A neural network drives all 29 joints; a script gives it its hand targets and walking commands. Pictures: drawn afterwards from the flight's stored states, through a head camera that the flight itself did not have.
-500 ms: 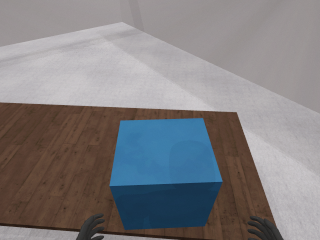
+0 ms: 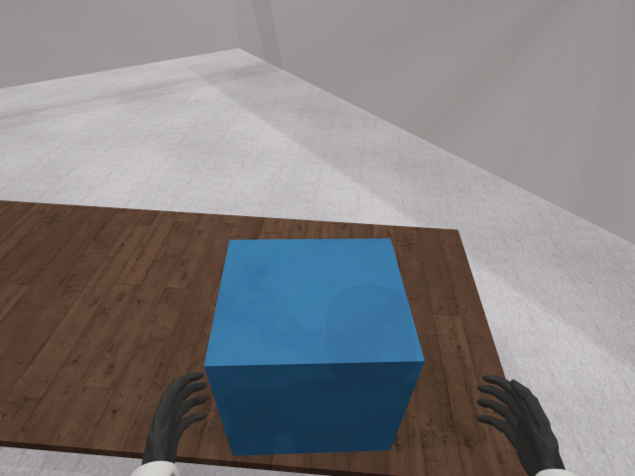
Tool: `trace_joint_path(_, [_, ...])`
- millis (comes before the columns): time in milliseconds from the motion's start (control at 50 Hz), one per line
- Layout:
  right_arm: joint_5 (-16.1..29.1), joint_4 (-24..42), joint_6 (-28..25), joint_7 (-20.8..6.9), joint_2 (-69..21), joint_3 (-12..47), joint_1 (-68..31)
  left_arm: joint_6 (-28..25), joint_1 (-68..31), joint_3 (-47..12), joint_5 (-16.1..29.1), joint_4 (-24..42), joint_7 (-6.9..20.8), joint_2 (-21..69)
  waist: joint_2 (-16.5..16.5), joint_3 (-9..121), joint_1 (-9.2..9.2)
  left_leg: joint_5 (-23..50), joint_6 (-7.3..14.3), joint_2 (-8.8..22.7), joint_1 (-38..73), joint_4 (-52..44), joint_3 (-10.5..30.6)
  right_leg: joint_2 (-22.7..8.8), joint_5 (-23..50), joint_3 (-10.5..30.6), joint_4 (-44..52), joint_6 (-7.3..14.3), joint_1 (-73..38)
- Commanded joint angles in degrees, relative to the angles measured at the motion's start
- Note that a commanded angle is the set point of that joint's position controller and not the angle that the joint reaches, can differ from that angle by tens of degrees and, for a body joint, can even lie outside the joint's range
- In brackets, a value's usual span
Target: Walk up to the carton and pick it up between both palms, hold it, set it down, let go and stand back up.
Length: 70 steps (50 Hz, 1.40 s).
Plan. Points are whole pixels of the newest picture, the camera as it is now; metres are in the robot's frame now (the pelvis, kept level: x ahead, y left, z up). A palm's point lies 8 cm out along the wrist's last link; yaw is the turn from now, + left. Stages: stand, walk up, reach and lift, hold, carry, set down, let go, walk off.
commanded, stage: reach and lift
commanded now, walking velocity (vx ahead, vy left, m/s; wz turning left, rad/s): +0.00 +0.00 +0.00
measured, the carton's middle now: (311, 347) +0.38 +0.03 -0.08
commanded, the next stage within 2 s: none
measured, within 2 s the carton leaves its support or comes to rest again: neither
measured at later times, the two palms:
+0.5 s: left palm (174, 368) +0.28 +0.20 +0.01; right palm (515, 380) +0.27 -0.24 +0.02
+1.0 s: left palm (181, 317) +0.34 +0.20 +0.05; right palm (518, 313) +0.34 -0.25 +0.07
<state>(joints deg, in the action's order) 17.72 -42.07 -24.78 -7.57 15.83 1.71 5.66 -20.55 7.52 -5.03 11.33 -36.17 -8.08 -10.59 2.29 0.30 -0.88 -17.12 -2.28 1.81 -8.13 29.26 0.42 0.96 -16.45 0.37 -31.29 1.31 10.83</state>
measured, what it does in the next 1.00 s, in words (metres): stands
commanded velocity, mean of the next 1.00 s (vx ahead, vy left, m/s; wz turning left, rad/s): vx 0.00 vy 0.00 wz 0.00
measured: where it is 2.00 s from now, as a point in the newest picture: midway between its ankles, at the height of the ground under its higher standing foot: outside the picture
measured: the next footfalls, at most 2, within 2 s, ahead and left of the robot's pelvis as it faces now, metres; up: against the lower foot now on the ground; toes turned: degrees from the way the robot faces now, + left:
none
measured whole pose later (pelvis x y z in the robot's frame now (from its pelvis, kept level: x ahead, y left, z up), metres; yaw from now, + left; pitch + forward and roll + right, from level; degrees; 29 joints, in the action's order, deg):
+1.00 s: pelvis +0.00 +0.01 +0.01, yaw -3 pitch +7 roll +0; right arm 21.1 -35.7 -3.3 -8.3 24.6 -0.2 -19.9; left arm 10.4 -14.1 2.5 8.9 -18.8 -8.9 -9.6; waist 0.8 2.5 0.8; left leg -11.6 -1.2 2.3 -15.9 20.9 -2.3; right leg 1.5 -8.2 3.1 -19.7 0.2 18.1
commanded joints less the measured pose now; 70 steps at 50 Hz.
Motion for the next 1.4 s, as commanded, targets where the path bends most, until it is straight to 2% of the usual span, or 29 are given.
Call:
trace_joint_path(0, [0.43, 11.23, 0.03, 0.56, 11.14, -2.72, -10.95, 1.47, -9.6, 2.92, -1.03, 13.54, -0.05, -5.06, 0.54, 3.63, 0.43, 7.72, 1.18, -2.94, -2.28, -7.62, -1.38, -0.54, 10.19, 3.97, 9.93, -0.08, -3.73])
trace_joint_path(40, [1.98, 12.22, 1.02, 0.5, 10.6, -2.01, -13.17, 2.59, -11.33, 3.53, -0.83, 14.9, 0.01, -5.99, -0.46, 4.81, 1.41, 9.31, 1.3, -3.29, -2.27, -7.47, -1.51, -0.6, 12.44, 3.99, 10.17, -0.12, -4.29])
trace_joint_path(240, [0.87, 18.16, 4.19, 1.16, 13.92, -3.6, -19.79, 7.4, -18.91, 4.97, -0.27, 22.39, -0.1, -5.84, 1.61, 12.98, -0.79, 14.24, 1.48, -3.36, -2.42, -7.84, -1.91, 0.03, 23.73, 3.98, 8.61, -1.5, -8.44])
trace_joint_path(260, [1.43, 19.01, 4.58, 1.22, 13.72, -3.36, -19.73, 7.9, -19.08, 5.59, -0.37, 22.63, -0.3, -5.75, 2.05, 13.35, 0.16, 14.32, 1.43, -2.86, -1.78, -8.27, -1.89, 0.35, 22.52, 3.92, 8.92, -1.46, -8.44])
trace_joint_path(280, [1.27, 17.92, 4.82, 1.23, 13.78, -3.08, -17.1, 8.47, -16.71, 5.2, -1.16, 22.64, -0.41, -4.39, 2.07, 12.43, -0.9, 15.7, 1.36, -2.94, -0.47, -8.37, -1.66, 0.76, 23.6, 3.31, 9.37, -1.51, -8.26])
trace_joint_path(300, [1.49, 19.98, 5.1, 1.32, 14.28, -3.23, -19.31, 9.29, -17.76, 5.67, -1.35, 23.65, -0.4, -5.55, 1.09, 14.67, 0.18, 17.09, 1.3, -3.02, -0.77, -8.4, -2.06, 0.67, 26.04, 3.7, 9.32, -1.34, -8.68])
trace_joint_path(400, [1.0, 19.31, 8.51, 1.46, 16.09, -4.44, -27.23, 13.99, -25.52, 6.42, -1.96, 23.65, -0.17, -4.61, 1.97, 15.78, -0.44, 18.68, 1.0, -2.7, -0.48, -9.01, -2.2, 1.45, 27.13, 2.9, 9.71, -1.41, -8.4])
trace_joint_path(420, [1.92, 19.62, 8.8, 1.28, 15.4, -3.61, -22.51, 14.8, -20.4, 6.92, -2.9, 25.17, -0.34, -4.11, 1.0, 16.67, 0.84, 20.51, 0.96, -2.36, 1.05, -9.04, -2.25, 1.63, 28.95, 2.66, 9.64, -1.47, -9.37])
trace_joint_path(480, [1.98, 19.98, 9.99, 1.49, 16.89, -4.36, -24.39, 17.28, -21.27, 7.36, -3.16, 26.51, -0.12, -3.13, 0.89, 17.52, -0.07, 23.91, 0.71, -2.64, 2.55, -9.28, -2.4, 2.26, 31.74, 2.27, 10.07, -1.2, -9.09])
trace_joint_path(640, [3.97, 18.35, 13.09, -0.37, 19.41, -4.79, -30.95, 21.95, -27.6, 8.02, -4.57, 29.31, -0.32, -2.72, -1.41, 21.98, 1.82, 25.04, 0.46, -2.08, 4.86, -9.21, -2.91, 2.89, 28.06, 1.41, 11.7, -0.14, -5.5])
trace_joint_path(700, [3.01, 20.99, 13.95, -0.48, 21.76, -6.67, -38.51, 22.98, -34.5, 8.24, -3.45, 31.84, -0.81, -3.49, -1.26, 26.13, 0.45, 24.28, 0.52, -2.17, 3.32, -8.93, -2.86, 3.25, 28.72, 0.79, 10.67, -0.55, -5.28])
trace_joint_path(720, [3.37, 19.32, 14.38, -0.51, 20.11, -5.38, -34.97, 23.26, -31.26, 8.45, -4.23, 30.73, -0.64, -2.3, -0.22, 24.68, 1.56, 25.29, 0.59, -2.16, 3.76, -9.01, -2.98, 3.39, 30.28, 0.86, 10.74, -0.49, -6.08])
trace_joint_path(740, [3.25, 20.11, 14.79, -0.41, 22.17, -6.58, -39.92, 23.89, -37.06, 7.86, -3.55, 30.87, -0.52, -3.43, -0.71, 26.12, 0.05, 24.75, 0.59, -2.35, 2.74, -8.92, -2.83, 3.25, 31.21, 1.02, 10.52, -0.53, -5.97])
trace_joint_path(760, [3.8, 17.81, 15.37, -0.62, 21.02, -5.42, -37.44, 24.07, -33.74, 8.93, -4.08, 30.83, -0.56, -3.01, -0.21, 24.71, 1.45, 25.02, 0.67, -2.04, 2.99, -9.27, -2.89, 3.48, 30.27, 0.86, 10.84, -0.61, -5.8])
trace_joint_path(800, [3.56, 19.3, 16.09, -0.66, 23.8, -7.58, -44.2, 25.23, -40.79, 8.12, -2.69, 31.94, -0.39, -4.2, -1.06, 27.99, 0.09, 23.15, 0.63, -2.1, 2.44, -9.06, -3.1, 3.07, 28.97, 0.82, 10.62, -0.63, -4.97])
trace_joint_path(820, [3.92, 18.2, 16.58, -0.67, 22.11, -6.24, -41.38, 25.58, -37.91, 9.18, -3.35, 31.23, -0.6, -3.96, -1.59, 27.51, 1.82, 23.82, 0.68, -2.14, 3.2, -9.28, -3.15, 3.39, 28.73, 0.48, 10.7, -0.88, -4.27])
trace_joint_path(840, [3.67, 18.39, 17.0, -0.71, 23.49, -7.16, -44.16, 26.13, -41.01, 8.51, -2.78, 32.38, -0.77, -4.11, -1.47, 28.89, 0.72, 23.61, 0.56, -2.12, 3.41, -9.1, -3.03, 3.39, 28.15, 0.57, 10.93, -0.66, -3.47])
trace_joint_path(900, [3.57, 17.85, 18.22, -0.74, 24.02, -7.32, -46.04, 27.77, -41.49, 9.23, -2.83, 31.63, -0.61, -4.67, -0.92, 31.3, 1.57, 24.7, 0.64, -1.99, 3.81, -9.0, -3.08, 3.68, 28.68, 0.23, 10.99, -0.61, -3.72])
trace_joint_path(940, [3.81, 16.78, 19.22, -0.29, 24.42, -7.15, -49.97, 28.96, -45.97, 8.83, -1.74, 30.73, -0.54, -4.75, -0.28, 31.47, 0.59, 23.94, 0.86, -2.26, 1.76, -8.61, -3.31, 3.65, 30.51, 0.25, 10.35, -0.96, -4.27])
trace_joint_path(960, [4.34, 16.3, 19.41, -0.29, 24.09, -6.69, -47.01, 29.21, -42.39, 9.96, -2.57, 31.33, -0.4, -5.38, -0.71, 32.64, 1.6, 25.04, 0.84, -2.34, 2.22, -8.5, -3.4, 3.38, 32.59, 0.43, 9.94, -1.39, -5.75])
trace_joint_path(980, [3.82, 15.2, 20.26, -0.07, 25.51, -7.54, -53.39, 30.12, -49.52, 9.57, -1.94, 30.52, -0.29, -5.84, -0.68, 32.06, 0.35, 22.56, 0.86, -2.4, 0.61, -8.72, -3.29, 3.24, 30.92, 0.58, 10.25, -1.51, -4.69])
trace_joint_path(1000, [3.83, 13.22, 20.91, 0.03, 22.75, -5.62, -49.05, 30.38, -45.13, 10.96, -2.7, 28.03, 0.11, -5.31, 1.05, 29.83, 1.7, 20.93, 1.51, -2.4, -0.01, -9.45, -3.23, 3.35, 29.44, 0.57, 10.59, -1.71, -5.49])
trace_joint_path(1020, [2.69, 14.57, 21.24, 0.53, 24.22, -7.07, -53.9, 31.18, -48.62, 11.16, -2.43, 27.11, 0.57, -6.52, 1.49, 32.01, 0.46, 19.12, 1.88, -2.71, -2.51, -9.7, -3.44, 2.72, 30.53, 0.82, 10.68, -2.11, -6.56])
trace_joint_path(1040, [2.97, 13.97, 21.69, 0.62, 24.03, -6.53, -54.85, 31.31, -49.96, 11.16, -1.99, 26.8, 0.65, -6.83, 1.67, 31.12, 1.57, 18.16, 1.9, -2.68, -3.93, -10.13, -3.72, 2.57, 30.31, 0.82, 9.78, -2.4, -7.07])
trace_joint_path(1060, [2.75, 14.4, 22.16, 0.94, 25.24, -7.53, -59.21, 31.43, -55.22, 10.92, -0.83, 26.54, 0.52, -8.09, 2.31, 34.28, 0.98, 16.3, 1.92, -2.73, -5.26, -10.08, -3.92, 2.36, 29.35, 0.75, 9.32, -2.53, -7.12])
trace_joint_path(1140, [3.39, 14.73, 22.66, 1.22, 24.82, -6.72, -59.23, 31.26, -54.99, 10.66, -0.5, 27.47, -0.02, -8.13, 1.23, 39.42, 0.45, 19.89, 1.62, -2.72, -4.39, -8.39, -3.75, 2.8, 32.84, -0.16, 8.21, -2.93, -7.46])
trace_joint_path(1200, [3.71, 10.74, 23.93, 1.37, 23.71, -4.96, -63.61, 31.59, -60.0, 11.46, -0.62, 20.37, 0.8, -9.67, 2.26, 38.03, 1.51, 17.79, 2.14, -2.83, -7.37, -8.34, -3.71, 1.99, 32.64, 0.95, 7.46, -3.33, -8.7])
trace_joint_path(1300, [2.46, 4.04, 22.34, 1.7, 21.59, -3.6, -66.58, 27.88, -64.41, 11.34, -0.8, 13.08, 1.8, -9.54, 1.97, 41.04, 2.09, 16.48, 2.49, -2.82, -11.88, -7.51, -3.33, 1.32, 31.15, 1.0, 6.49, -4.05, -8.35])
trace_joint_path(1380, [2.88, 2.08, 18.11, 1.74, 20.59, -2.19, -65.24, 22.64, -61.7, 11.9, -2.38, 9.31, 2.19, -8.82, 1.0, 45.23, 2.18, 23.22, 1.42, -3.18, -10.39, -4.96, -2.81, 1.55, 39.37, 0.76, 4.55, -3.74, -10.42])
